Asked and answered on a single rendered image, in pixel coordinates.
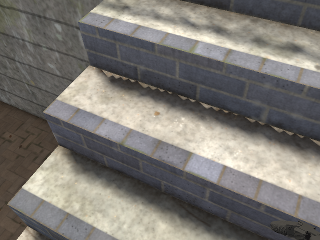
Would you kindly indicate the robot right hand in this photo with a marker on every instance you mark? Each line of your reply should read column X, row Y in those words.
column 298, row 230

